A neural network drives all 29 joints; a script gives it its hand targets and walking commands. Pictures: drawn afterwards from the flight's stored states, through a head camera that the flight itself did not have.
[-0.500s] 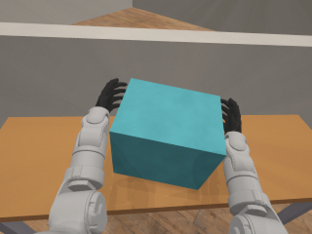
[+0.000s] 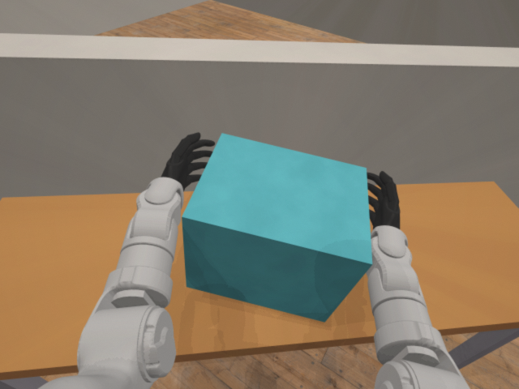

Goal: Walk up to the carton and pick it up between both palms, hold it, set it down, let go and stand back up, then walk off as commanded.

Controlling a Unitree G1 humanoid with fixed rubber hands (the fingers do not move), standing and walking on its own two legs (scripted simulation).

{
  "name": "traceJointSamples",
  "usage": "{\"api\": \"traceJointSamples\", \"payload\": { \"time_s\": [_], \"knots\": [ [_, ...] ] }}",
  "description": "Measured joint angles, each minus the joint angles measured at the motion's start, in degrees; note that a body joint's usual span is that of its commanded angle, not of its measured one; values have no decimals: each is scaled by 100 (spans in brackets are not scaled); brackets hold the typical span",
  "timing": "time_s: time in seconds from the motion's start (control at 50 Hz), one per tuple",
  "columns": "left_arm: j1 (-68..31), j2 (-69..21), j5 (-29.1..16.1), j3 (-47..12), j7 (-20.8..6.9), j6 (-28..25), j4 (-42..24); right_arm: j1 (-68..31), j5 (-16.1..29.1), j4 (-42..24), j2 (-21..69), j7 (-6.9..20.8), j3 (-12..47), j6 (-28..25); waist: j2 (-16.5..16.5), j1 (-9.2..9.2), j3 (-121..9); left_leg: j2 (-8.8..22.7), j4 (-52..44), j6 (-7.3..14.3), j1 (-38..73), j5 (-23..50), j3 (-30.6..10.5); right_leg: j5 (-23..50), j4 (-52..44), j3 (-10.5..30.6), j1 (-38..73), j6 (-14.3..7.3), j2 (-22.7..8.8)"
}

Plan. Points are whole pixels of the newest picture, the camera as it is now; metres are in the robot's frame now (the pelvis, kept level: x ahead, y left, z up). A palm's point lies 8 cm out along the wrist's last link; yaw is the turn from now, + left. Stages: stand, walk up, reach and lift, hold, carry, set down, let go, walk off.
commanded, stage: set down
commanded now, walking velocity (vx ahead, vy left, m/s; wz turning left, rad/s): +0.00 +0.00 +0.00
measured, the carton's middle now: (274, 228) +0.36 -0.04 +0.06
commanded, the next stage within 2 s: none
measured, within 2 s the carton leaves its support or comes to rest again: rests again in 1.26 s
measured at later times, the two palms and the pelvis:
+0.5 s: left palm (185, 182) +0.43 +0.11 +0.11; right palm (384, 233) +0.33 -0.22 +0.08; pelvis +0.00 +0.00 +0.00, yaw -1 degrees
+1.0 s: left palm (183, 188) +0.43 +0.11 +0.10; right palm (381, 236) +0.33 -0.21 +0.07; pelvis -0.01 +0.00 +0.00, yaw -1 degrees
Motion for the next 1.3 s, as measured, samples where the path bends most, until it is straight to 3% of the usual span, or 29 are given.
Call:
{"api": "traceJointSamples", "payload": {
  "time_s": [0.44, 1.3],
  "knots": [
    [-401, 46, 173, 220, -39, -532, 901, -101, -660, 313, 240, 100, -677, -395, 68, 23, -40, 36, -33, -8, -263, 67, 63, 81, -12, -24, -298, -19, 18],
    [-476, 96, 515, 519, -123, -1211, 1395, -270, -1027, 878, 381, 145, -1215, -1182, -44, 102, -104, 78, 4, -3, -574, 102, 168, 159, 17, -83, -641, -33, 24]
  ]
}}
